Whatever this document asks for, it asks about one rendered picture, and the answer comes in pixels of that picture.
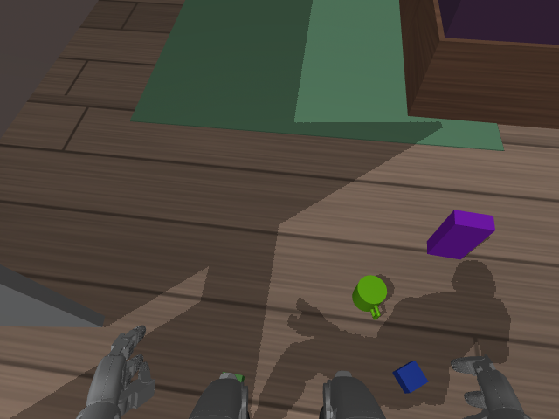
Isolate bed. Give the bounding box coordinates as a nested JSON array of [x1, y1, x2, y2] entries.
[[399, 0, 559, 129]]

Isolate left robot hand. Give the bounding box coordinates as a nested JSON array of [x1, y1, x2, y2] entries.
[[86, 325, 155, 416]]

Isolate left robot arm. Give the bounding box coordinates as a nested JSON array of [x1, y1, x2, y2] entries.
[[76, 402, 121, 419]]

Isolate right robot hand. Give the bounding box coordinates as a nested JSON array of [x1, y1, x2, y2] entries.
[[451, 354, 524, 419]]

